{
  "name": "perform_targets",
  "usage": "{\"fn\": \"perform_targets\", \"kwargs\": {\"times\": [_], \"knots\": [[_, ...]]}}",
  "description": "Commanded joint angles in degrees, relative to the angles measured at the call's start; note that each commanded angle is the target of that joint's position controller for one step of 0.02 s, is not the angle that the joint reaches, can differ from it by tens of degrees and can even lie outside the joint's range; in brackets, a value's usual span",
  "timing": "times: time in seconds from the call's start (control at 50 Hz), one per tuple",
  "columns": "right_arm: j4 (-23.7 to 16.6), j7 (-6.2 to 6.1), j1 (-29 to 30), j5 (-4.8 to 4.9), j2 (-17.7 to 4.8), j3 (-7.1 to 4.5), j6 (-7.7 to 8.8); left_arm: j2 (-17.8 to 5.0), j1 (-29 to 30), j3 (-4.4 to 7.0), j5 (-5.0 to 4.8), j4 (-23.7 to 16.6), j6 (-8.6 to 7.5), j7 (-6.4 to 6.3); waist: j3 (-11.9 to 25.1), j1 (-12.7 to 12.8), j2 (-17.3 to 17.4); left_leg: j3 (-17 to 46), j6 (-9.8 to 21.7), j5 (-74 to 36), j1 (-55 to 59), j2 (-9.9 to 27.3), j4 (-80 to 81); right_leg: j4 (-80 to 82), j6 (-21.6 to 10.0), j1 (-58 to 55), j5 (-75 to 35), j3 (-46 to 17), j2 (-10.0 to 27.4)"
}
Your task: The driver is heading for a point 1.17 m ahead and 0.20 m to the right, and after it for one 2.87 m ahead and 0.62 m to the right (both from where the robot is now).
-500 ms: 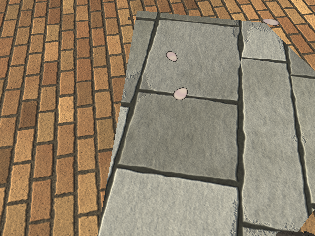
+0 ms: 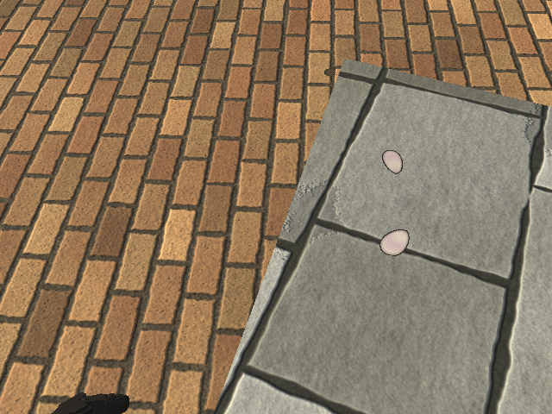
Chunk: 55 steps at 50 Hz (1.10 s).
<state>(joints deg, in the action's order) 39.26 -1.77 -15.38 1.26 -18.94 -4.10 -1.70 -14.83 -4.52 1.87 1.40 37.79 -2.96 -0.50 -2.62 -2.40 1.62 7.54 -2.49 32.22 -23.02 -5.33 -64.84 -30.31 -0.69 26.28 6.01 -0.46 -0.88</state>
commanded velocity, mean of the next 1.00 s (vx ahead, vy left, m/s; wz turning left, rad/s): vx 0.23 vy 0.00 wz -0.24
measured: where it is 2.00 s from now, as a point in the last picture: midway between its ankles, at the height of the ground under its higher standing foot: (371, 299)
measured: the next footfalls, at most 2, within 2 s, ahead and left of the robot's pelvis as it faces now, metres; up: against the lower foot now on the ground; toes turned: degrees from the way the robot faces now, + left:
left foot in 0.26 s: +0.08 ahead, +0.14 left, +0.00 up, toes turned +1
right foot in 0.62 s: +0.11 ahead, -0.12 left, +0.00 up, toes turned -10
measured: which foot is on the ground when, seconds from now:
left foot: up 0.00-0.24, down 0.26-0.60, up 0.62-1.00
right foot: down 0.00-0.30, up 0.32-0.60, down 0.62-1.00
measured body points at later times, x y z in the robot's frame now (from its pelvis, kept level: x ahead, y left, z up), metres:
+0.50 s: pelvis +0.06 +0.00 +0.01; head +0.07 +0.00 +0.46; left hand +0.17 +0.28 -0.10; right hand +0.18 -0.27 -0.09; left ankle +0.04 +0.14 -0.72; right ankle +0.05 -0.11 -0.69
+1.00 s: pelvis +0.24 -0.07 +0.01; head +0.27 -0.10 +0.46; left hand +0.32 +0.21 -0.10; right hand +0.41 -0.37 -0.06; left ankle +0.46 +0.01 -0.69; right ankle +0.07 -0.12 -0.73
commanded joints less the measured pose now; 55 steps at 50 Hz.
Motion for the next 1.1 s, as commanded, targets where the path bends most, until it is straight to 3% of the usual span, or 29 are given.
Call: {"fn": "perform_targets", "kwargs": {"times": [0.02,0.06,0.14,0.2,0.24,0.26,0.28,0.3,0.32,0.34,0.36,0.4,0.44,0.5,0.56,0.6,0.62,0.64,0.66,0.68,0.72,0.74,0.78,0.88,0.94,1.02,1.06,1.08,1.1], "knots": [[-4.1,-0.77,-1.8,0.11,-7.2,-2.3,-1.97,-7.6,-0.9,2.0,0.15,-3.3,1.4,-0.82,7.6,1.8,-8.3,-1.7,-2.5,-4.2,-11.0,6.1,-7.0,12.2,-10.6,-15.7,-3.4,-16.7,16.3],[-4.1,-0.85,-2.8,-0.31,-3.6,-1.4,-2.05,-7.9,-0.7,2.22,0.56,-2.2,1.48,-0.83,6.5,1.2,-10.0,-4.3,-2.4,-5.5,-5.8,5.4,-0.9,14.1,-11.0,-11.3,-6.2,-10.6,13.3],[-4.3,-0.35,-1.0,-1.27,-1.6,-0.23,-1.23,-8.5,-0.4,2.6,-0.54,-0.7,1.63,-0.52,9.9,2.0,-9.4,-5.1,-1.3,-7.8,0.6,6.7,12.9,13.1,-13.4,-13.4,-13.3,-8.1,15.3],[-3.3,0.36,-0.4,-1.67,-0.7,0.27,-1.12,-7.6,-1.1,2.02,-1.36,1.2,1.99,0.4,9.6,2.2,-9.8,-5.7,0.1,-12.3,7.9,6.5,25.7,13.0,-12.9,-11.6,-4.4,-8.8,14.0],[-1.5,0.88,-2.6,-2.16,-0.2,0.28,-0.92,-6.3,-0.7,1.26,-2.11,2.3,2.06,1.18,7.5,0.0,-8.7,-7.5,2.0,-21.7,17.2,4.9,39.8,11.6,-9.6,-6.2,4.5,-8.1,11.4],[-2.2,0.75,-2.1,-2.81,-2.4,-0.01,-0.78,-5.2,-3.4,0.75,-2.04,3.5,1.73,1.61,7.2,0.4,-6.9,-4.0,3.9,-24.9,22.1,7.8,42.2,10.8,-5.6,-2.3,8.8,-7.9,9.6],[-3.3,0.18,-2.2,-3.44,-7.0,-0.72,-0.78,-3.8,-4.1,0.23,-0.82,3.2,1.39,2.17,7.4,1.9,1.4,5.1,6.9,-30.0,23.6,17.2,43.8,3.5,-1.5,0.6,15.3,-4.4,5.4],[-2.4,0.22,1.8,-3.67,-7.8,-1.09,-0.79,-3.5,-5.1,0.51,-1.52,2.4,1.39,1.79,6.1,4.6,12.6,7.0,11.7,-18.7,9.9,21.2,46.4,1.4,0.8,-4.9,17.5,0.7,1.9],[-4.2,0.33,6.3,-3.45,-5.0,-0.54,-0.12,-7.3,-3.1,1.39,-1.22,3.0,1.8,1.3,2.7,3.5,10.0,4.9,11.3,-12.1,6.0,18.3,48.1,-2.4,2.1,-7.6,13.8,0.6,1.7],[-3.8,0.11,6.3,-3.28,-5.4,-0.91,0.32,-8.4,-2.2,2.17,-1.42,2.9,2.1,0.99,1.3,2.9,10.3,3.6,9.9,-10.6,6.7,17.2,47.8,-5.2,2.0,-4.8,12.0,1.7,0.3],[-3.8,-0.19,6.2,-2.96,-6.6,-1.37,0.68,-8.1,-3.2,2.45,-1.59,3.6,2.61,0.53,0.9,2.6,10.4,3.2,9.9,-13.8,7.4,17.8,47.4,-8.3,1.9,-3.4,12.9,1.9,0.2],[-3.5,-0.8,4.4,-2.3,-6.2,-1.56,1.35,-7.9,-4.4,2.84,-1.85,3.2,3.39,0.61,2.2,1.3,10.5,4.9,12.9,-23.7,10.3,22.4,46.5,-17.8,1.6,0.5,20.1,1.3,1.4],[-2.4,-0.97,0.9,-1.43,-6.2,-1.91,1.82,-6.9,-2.7,2.86,-2.82,1.7,3.72,1.14,2.0,-0.7,7.7,8.2,15.1,-14.3,15.8,25.8,49.1,-24.1,0.7,8.3,23.9,0.0,4.1],[-2.0,-0.66,2.8,-0.57,-6.6,-2.31,2.48,-5.4,-0.6,2.34,-3.03,0.5,3.52,2.14,-0.1,-0.8,6.2,5.7,13.2,-7.7,17.5,24.4,51.5,-17.4,-0.5,8.2,22.1,1.1,5.3],[-1.9,0.62,6.6,0.06,-7.5,-2.8,2.64,-5.6,-7.0,2.74,-3.06,3.1,2.88,2.97,2.1,3.2,5.0,-2.8,11.0,-10.9,11.4,20.7,48.7,-5.5,-2.0,-7.5,13.4,6.5,2.0],[-1.5,0.99,6.8,-0.05,-4.6,-2.12,2.91,-7.4,-16.7,4.08,-2.96,7.2,2.76,2.59,4.4,7.0,1.1,-9.3,7.7,-11.1,3.6,16.9,36.7,0.7,-3.6,-22.4,10.3,7.4,-1.7],[-2.9,1.2,8.3,-1.42,-0.7,-0.93,3.43,-12.7,-22.8,5.74,-3.22,7.9,2.48,1.76,5.4,9.1,-12.0,-15.9,2.8,-8.7,-7.0,12.1,15.6,7.8,-8.1,-30.6,12.7,-9.9,8.6],[-8.1,1.02,13.0,-1.29,1.3,-0.13,4.87,-19.8,-24.0,6.67,-2.33,5.9,1.18,2.18,5.4,9.3,-23.2,-10.0,0.3,2.9,-26.6,1.8,1.2,18.6,-20.4,-36.0,22.4,-42.8,20.7],[-7.5,1.41,13.7,0.47,-2.9,-0.95,6.48,-15.0,-21.9,5.3,-1.57,4.8,-0.12,2.34,4.1,9.5,-13.4,-3.1,1.6,1.6,-31.2,6.0,-5.0,20.5,-21.8,-36.0,26.8,-43.5,23.1],[-6.7,2.04,13.2,1.06,-4.4,-1.39,7.6,-11.8,-19.1,4.23,-1.65,4.2,-0.91,2.02,1.4,7.5,-10.6,-2.3,3.3,-4.5,-31.7,8.2,-4.0,19.5,-19.3,-34.0,24.8,-38.0,21.1],[-4.4,1.95,11.7,-1.59,-4.8,-1.86,8.36,-9.4,-15.1,3.22,-2.39,3.0,-0.88,1.3,-0.7,5.2,-4.2,-3.1,3.4,-14.1,-27.9,10.5,3.0,18.8,-14.4,-29.6,13.5,-26.8,16.1],[-4.3,2.21,11.3,-1.89,-4.4,-1.94,8.4,-9.8,-14.9,3.09,-2.11,2.6,-0.71,0.84,-0.2,4.3,-6.5,-3.4,2.8,-17.5,-24.4,10.4,5.8,19.0,-13.6,-27.4,8.0,-23.8,14.5],[-4.2,2.62,11.9,-1.85,-3.1,-1.68,8.28,-10.1,-16.1,3.21,-2.05,2.4,-0.55,0.1,0.4,4.3,-6.1,-5.0,1.1,-23.1,-21.7,8.7,11.3,19.6,-13.0,-26.3,-1.4,-18.7,12.1],[-6.2,3.43,20.5,-1.02,0.2,-0.24,8.34,-11.0,-19.3,3.78,-2.52,3.8,-0.14,-1.24,-1.2,6.7,-7.1,-6.6,-0.8,-35.3,-13.5,5.0,30.0,19.2,-10.9,-19.6,-4.8,-13.7,8.6],[-7.4,4.14,24.0,-0.46,-0.6,-0.28,8.79,-11.0,-21.6,4.06,-3.15,4.9,0.12,-1.41,-2.1,7.6,-7.1,-5.2,-0.2,-37.4,-11.1,4.4,35.0,17.7,-10.6,-20.1,-3.4,-16.6,10.0],[-6.9,4.07,20.5,-0.34,-3.2,-1.28,9.44,-11.3,-20.5,4.85,-3.1,4.8,0.88,-1.76,-0.7,5.0,-9.0,-4.4,2.3,-32.2,-5.1,4.3,37.7,12.2,-8.7,-24.3,-11.9,-19.9,11.8],[-3.8,3.36,8.8,-0.81,-6.2,-2.81,9.66,-10.0,-19.1,4.4,-2.26,4.3,1.05,-1.33,7.7,-0.7,-9.4,-7.4,5.6,-32.2,11.1,3.6,38.9,-0.7,-6.3,-24.4,-28.4,-15.9,8.1],[-2.6,3.01,-0.8,-1.95,-8.3,-3.19,9.52,-7.5,-18.7,3.33,-1.33,3.0,1.06,-1.08,16.8,-4.6,-6.8,0.3,9.7,-28.5,28.1,11.1,35.6,-15.1,-4.8,-16.2,-20.7,-14.3,5.2],[0.3,3.28,-7.7,-2.46,-12.7,-4.25,9.07,-1.0,-28.6,1.58,-2.09,3.0,0.41,-0.82,25.9,-0.7,12.0,29.2,20.3,-16.8,48.9,25.0,39.6,-37.5,-0.1,4.9,13.8,-10.2,-4.7]]}}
